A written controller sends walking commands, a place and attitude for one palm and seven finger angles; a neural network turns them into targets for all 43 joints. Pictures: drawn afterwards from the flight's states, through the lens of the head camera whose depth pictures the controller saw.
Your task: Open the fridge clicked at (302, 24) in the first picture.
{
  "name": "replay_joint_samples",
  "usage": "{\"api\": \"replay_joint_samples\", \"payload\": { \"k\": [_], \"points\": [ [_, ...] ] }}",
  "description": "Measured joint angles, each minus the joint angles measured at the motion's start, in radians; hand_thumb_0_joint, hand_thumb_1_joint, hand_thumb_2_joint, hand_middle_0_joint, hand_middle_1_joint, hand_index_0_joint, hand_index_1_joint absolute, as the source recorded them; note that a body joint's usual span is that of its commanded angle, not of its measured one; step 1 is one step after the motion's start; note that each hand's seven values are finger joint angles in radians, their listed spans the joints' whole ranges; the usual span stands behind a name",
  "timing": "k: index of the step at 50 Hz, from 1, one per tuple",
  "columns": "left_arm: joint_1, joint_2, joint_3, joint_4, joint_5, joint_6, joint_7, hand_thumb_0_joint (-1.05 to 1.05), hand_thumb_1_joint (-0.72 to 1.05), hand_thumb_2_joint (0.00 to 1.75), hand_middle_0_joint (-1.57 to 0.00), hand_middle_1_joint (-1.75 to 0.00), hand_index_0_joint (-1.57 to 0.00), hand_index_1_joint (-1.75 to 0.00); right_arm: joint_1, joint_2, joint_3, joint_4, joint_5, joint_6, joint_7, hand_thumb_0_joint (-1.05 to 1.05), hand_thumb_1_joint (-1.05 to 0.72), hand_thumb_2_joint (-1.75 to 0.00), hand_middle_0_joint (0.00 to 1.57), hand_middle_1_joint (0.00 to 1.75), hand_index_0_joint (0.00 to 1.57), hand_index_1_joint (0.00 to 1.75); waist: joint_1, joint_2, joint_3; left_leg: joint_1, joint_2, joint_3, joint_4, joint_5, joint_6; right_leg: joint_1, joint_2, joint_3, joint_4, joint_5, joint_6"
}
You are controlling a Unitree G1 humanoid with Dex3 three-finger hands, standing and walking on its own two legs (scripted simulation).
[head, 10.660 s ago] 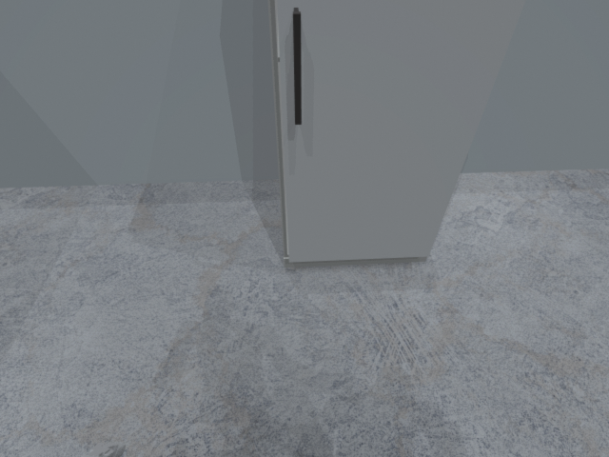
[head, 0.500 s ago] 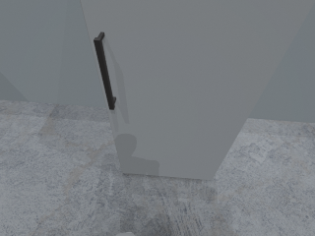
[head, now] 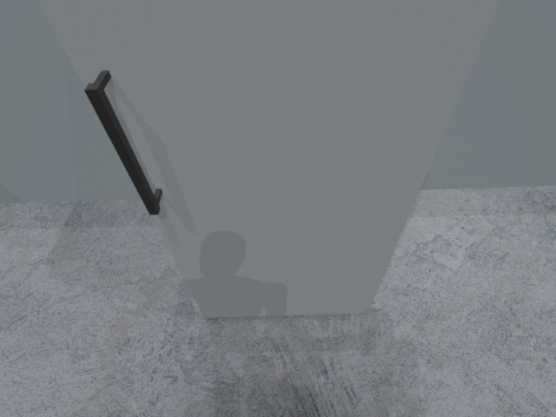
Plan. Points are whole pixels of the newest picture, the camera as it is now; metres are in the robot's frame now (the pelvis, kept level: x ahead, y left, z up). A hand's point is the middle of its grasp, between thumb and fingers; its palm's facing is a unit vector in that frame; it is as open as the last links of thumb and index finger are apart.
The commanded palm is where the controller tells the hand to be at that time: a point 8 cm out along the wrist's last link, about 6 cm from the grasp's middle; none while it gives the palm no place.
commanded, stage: come to a stop and stand still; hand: left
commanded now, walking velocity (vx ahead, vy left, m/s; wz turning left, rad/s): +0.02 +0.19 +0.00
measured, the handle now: (132, 152) +0.49 +0.27 +0.11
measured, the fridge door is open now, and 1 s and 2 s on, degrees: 0 0 0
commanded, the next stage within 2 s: look again from close up in 1.12 s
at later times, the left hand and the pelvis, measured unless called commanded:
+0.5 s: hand out of the picture -0.05 +0.22 -0.17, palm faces +0.11 -0.97 -0.21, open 7.4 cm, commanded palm none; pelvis -0.05 +0.03 +0.01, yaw +0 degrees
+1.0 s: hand out of the picture +0.00 +0.18 -0.16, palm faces +0.06 -0.97 -0.22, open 7.2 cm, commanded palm none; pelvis -0.02 +0.00 +0.01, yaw +1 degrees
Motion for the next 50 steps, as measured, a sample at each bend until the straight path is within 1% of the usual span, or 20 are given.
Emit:
{"api": "replay_joint_samples", "payload": {
  "k": [1,3,5,8,13,16,19,22,24,26,29,31,34,37,39,40,42,44,48,50],
  "points": [
    [-0.003,-0.005,-0.005,-0.001,0.000,-0.001,-0.001,0.00,0.91,0.90,-0.20,-0.30,-0.20,-0.30,0.005,-0.005,-0.003,-0.001,0.001,0.008,0.001,0.00,-0.92,-0.90,0.20,0.30,0.20,0.30,-0.003,0.006,-0.002,-0.020,-0.013,-0.022,0.063,-0.054,0.001,0.001,0.000,-0.005,-0.006,0.004,-0.008],
    [-0.006,-0.015,-0.009,-0.002,-0.001,0.000,-0.001,0.00,0.91,0.90,-0.20,-0.30,-0.20,-0.30,0.014,-0.012,-0.005,0.004,0.000,0.018,0.003,0.00,-0.91,-0.90,0.19,0.30,0.20,0.30,-0.002,0.012,-0.008,-0.050,-0.034,-0.050,0.184,-0.087,0.001,0.005,-0.001,-0.007,-0.034,0.025,-0.015],
    [-0.008,-0.025,-0.012,-0.004,-0.002,0.001,0.000,0.00,0.90,0.90,-0.20,-0.30,-0.20,-0.30,0.025,-0.017,-0.005,0.008,-0.001,0.020,0.009,0.01,-0.91,-0.90,0.19,0.30,0.19,0.30,0.001,0.014,-0.015,-0.063,-0.045,-0.063,0.265,-0.073,-0.004,0.009,-0.002,-0.008,-0.066,0.049,-0.019],
    [-0.008,-0.034,-0.013,-0.009,-0.003,-0.002,-0.002,0.00,0.90,0.90,-0.21,-0.30,-0.20,-0.30,0.043,-0.020,-0.002,0.014,-0.004,0.021,0.017,0.01,-0.91,-0.90,0.19,0.30,0.19,0.30,0.007,0.011,-0.025,-0.055,-0.049,-0.076,0.300,-0.041,-0.016,0.008,-0.006,-0.010,-0.106,0.078,-0.020],
    [0.005,-0.029,-0.005,-0.014,0.000,-0.009,-0.001,0.00,0.91,0.90,-0.21,-0.30,-0.21,-0.30,0.059,-0.018,0.005,0.015,-0.004,0.020,0.023,0.01,-0.91,-0.90,0.19,0.30,0.19,0.30,0.032,-0.012,-0.029,0.003,-0.042,-0.079,0.183,-0.053,-0.026,0.000,-0.019,-0.008,-0.150,0.122,-0.017],
    [0.021,-0.019,0.001,-0.005,0.004,-0.006,-0.004,0.00,0.91,0.90,-0.21,-0.30,-0.21,-0.30,0.056,-0.017,0.009,0.008,-0.002,0.012,0.024,0.01,-0.91,-0.90,0.19,0.30,0.19,0.30,0.047,-0.027,-0.030,0.041,-0.041,-0.074,0.079,-0.058,-0.020,-0.009,-0.027,-0.003,-0.167,0.146,-0.009],
    [0.045,-0.007,0.006,0.018,0.002,0.004,-0.006,0.00,0.91,0.90,-0.21,-0.30,-0.21,-0.30,0.055,-0.014,0.015,0.000,-0.002,-0.003,0.024,0.01,-0.91,-0.90,0.19,0.30,0.19,0.30,0.055,-0.037,-0.039,0.091,-0.042,-0.063,-0.049,-0.012,-0.010,-0.017,-0.027,0.002,-0.177,0.167,0.005],
    [0.075,0.003,0.008,0.048,-0.007,0.022,-0.006,0.00,0.90,0.90,-0.21,-0.30,-0.21,-0.30,0.075,-0.009,0.022,-0.003,-0.004,-0.029,0.019,0.01,-0.91,-0.90,0.19,0.30,0.19,0.30,0.045,-0.032,-0.066,0.159,-0.036,-0.065,-0.214,0.060,0.008,-0.042,-0.013,-0.002,-0.143,0.152,0.027],
    [0.090,0.017,0.011,0.071,-0.011,0.036,-0.009,0.00,0.90,0.90,-0.21,-0.30,-0.20,-0.30,0.094,0.014,0.030,0.005,-0.010,-0.032,0.014,0.01,-0.91,-0.90,0.19,0.30,0.19,0.30,0.037,-0.057,-0.078,0.167,-0.046,-0.059,-0.215,0.086,0.017,-0.053,-0.013,0.019,-0.087,0.050,0.039],
    [0.107,0.022,0.012,0.086,-0.005,0.043,-0.013,0.01,0.91,0.90,-0.20,-0.30,-0.20,-0.30,0.123,0.033,0.041,0.015,-0.013,-0.034,0.010,0.01,-0.91,-0.90,0.19,0.30,0.19,0.30,0.026,-0.063,-0.097,0.184,-0.046,-0.063,-0.244,0.100,0.026,-0.069,-0.001,0.032,0.020,-0.016,0.045],
    [0.119,0.022,0.013,0.092,0.001,0.036,-0.024,0.01,0.91,0.90,-0.20,-0.30,-0.20,-0.30,0.158,0.056,0.054,0.035,-0.011,-0.039,0.002,0.01,-0.91,-0.90,0.19,0.30,0.20,0.30,0.021,-0.067,-0.110,0.204,-0.048,-0.069,-0.300,0.129,0.030,-0.094,0.012,0.051,0.183,-0.029,0.050],
    [0.123,0.019,0.011,0.093,0.000,0.026,-0.028,0.01,0.91,0.90,-0.20,-0.30,-0.20,-0.30,0.171,0.069,0.059,0.046,-0.010,-0.044,-0.001,0.01,-0.91,-0.90,0.19,0.30,0.20,0.30,0.021,-0.073,-0.106,0.214,-0.054,-0.063,-0.329,0.144,0.030,-0.098,0.008,0.056,0.230,-0.026,0.056],
    [0.115,0.008,0.004,0.099,-0.005,0.023,-0.029,0.01,0.91,0.90,-0.20,-0.30,-0.20,-0.30,0.179,0.083,0.060,0.054,-0.013,-0.054,-0.007,0.01,-0.91,-0.90,0.20,0.30,0.20,0.30,0.008,-0.074,-0.087,0.218,-0.060,-0.055,-0.344,0.149,0.029,-0.075,-0.002,0.049,0.187,-0.050,0.065],
    [0.088,-0.008,-0.005,0.098,-0.012,0.020,-0.027,0.01,0.91,0.90,-0.20,-0.30,-0.20,-0.30,0.179,0.086,0.057,0.064,-0.015,-0.056,-0.012,0.01,-0.91,-0.90,0.20,0.30,0.20,0.30,-0.012,-0.062,-0.058,0.205,-0.056,-0.054,-0.314,0.132,0.020,-0.022,-0.003,0.038,0.049,-0.067,0.064],
    [0.072,-0.012,-0.008,0.095,-0.013,0.008,-0.021,0.01,0.91,0.90,-0.20,-0.30,-0.20,-0.30,0.182,0.086,0.054,0.075,-0.010,-0.056,-0.014,0.01,-0.91,-0.90,0.20,0.30,0.20,0.30,-0.017,-0.059,-0.045,0.186,-0.055,-0.051,-0.265,0.102,0.008,0.035,-0.003,0.034,-0.097,0.047,0.059],
    [0.064,-0.015,-0.007,0.099,-0.014,-0.001,-0.016,0.01,0.92,0.90,-0.20,-0.30,-0.20,-0.30,0.181,0.082,0.052,0.082,-0.005,-0.055,-0.013,0.01,-0.90,-0.90,0.20,0.30,0.20,0.30,-0.015,-0.048,-0.039,0.175,-0.046,-0.050,-0.229,0.081,0.001,0.050,0.006,0.032,-0.126,0.065,0.038],
    [0.052,-0.024,-0.013,0.109,-0.016,-0.014,-0.007,0.01,0.93,0.90,-0.20,-0.30,-0.20,-0.30,0.178,0.069,0.048,0.095,0.003,-0.048,-0.013,0.01,-0.91,-0.90,0.20,0.30,0.20,0.30,-0.025,-0.012,-0.035,0.165,-0.018,-0.061,-0.193,0.057,-0.004,0.060,0.031,0.015,-0.124,0.045,0.008],
    [0.046,-0.026,-0.017,0.113,-0.018,-0.024,-0.002,0.01,0.94,0.90,-0.20,-0.30,-0.20,-0.30,0.180,0.062,0.045,0.102,0.003,-0.041,-0.013,0.01,-0.91,-0.90,0.20,0.30,0.20,0.30,-0.032,0.002,-0.044,0.161,-0.004,-0.062,-0.182,0.053,-0.005,0.072,0.040,-0.004,-0.128,0.028,-0.005],
    [0.038,-0.022,-0.020,0.118,-0.022,-0.028,0.008,0.01,0.94,0.90,-0.20,-0.30,-0.20,-0.30,0.167,0.057,0.047,0.117,0.001,-0.040,-0.016,0.01,-0.91,-0.90,0.19,0.30,0.20,0.30,-0.021,-0.004,-0.058,0.184,0.008,-0.063,-0.207,0.054,-0.030,0.092,0.048,-0.015,-0.143,0.024,-0.011],
    [0.035,-0.018,-0.021,0.121,-0.025,-0.026,0.010,0.01,0.95,0.90,-0.21,-0.30,-0.20,-0.30,0.155,0.058,0.049,0.119,0.000,-0.045,-0.017,0.01,-0.91,-0.90,0.19,0.30,0.20,0.30,-0.014,-0.014,-0.059,0.197,0.009,-0.061,-0.225,0.063,-0.032,0.102,0.050,-0.014,-0.154,0.029,-0.011]
  ]
}}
